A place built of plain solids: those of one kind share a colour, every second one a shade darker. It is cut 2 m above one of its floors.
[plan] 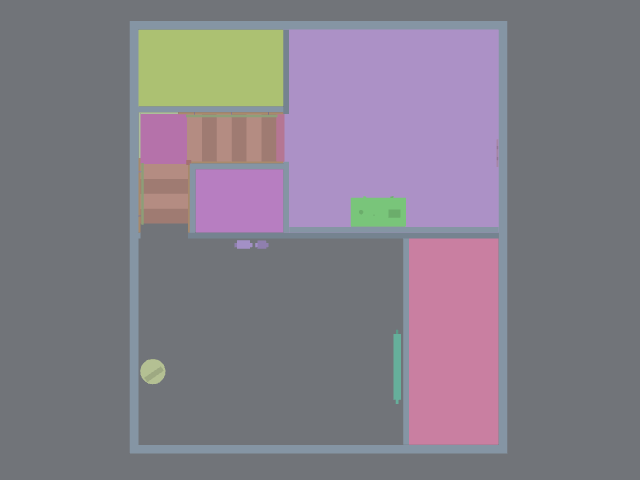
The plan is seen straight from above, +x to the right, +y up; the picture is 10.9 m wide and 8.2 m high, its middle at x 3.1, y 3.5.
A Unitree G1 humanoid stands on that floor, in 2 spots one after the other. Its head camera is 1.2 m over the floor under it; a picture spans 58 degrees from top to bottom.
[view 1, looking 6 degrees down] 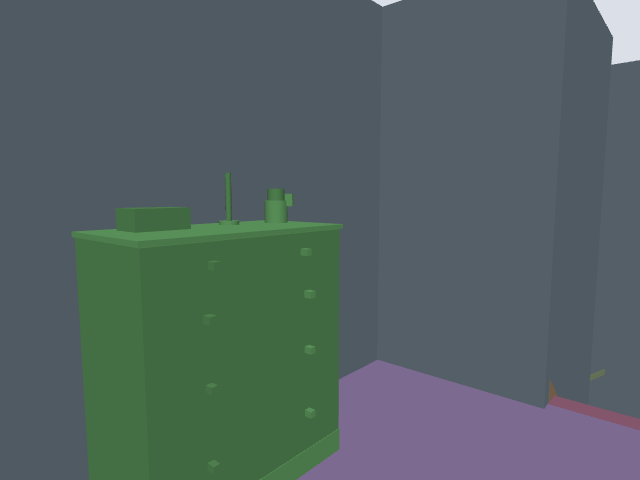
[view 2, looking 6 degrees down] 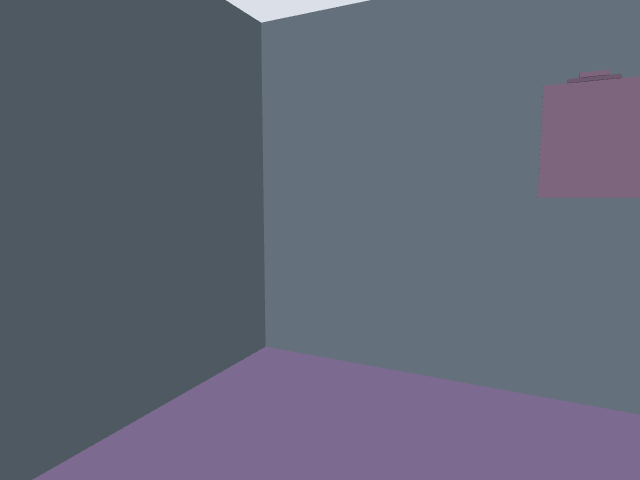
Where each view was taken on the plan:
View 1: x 5.15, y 5.41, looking -139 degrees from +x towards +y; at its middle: chest_drawers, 1.84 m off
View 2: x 3.35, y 5.25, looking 26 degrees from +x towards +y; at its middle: wall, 3.13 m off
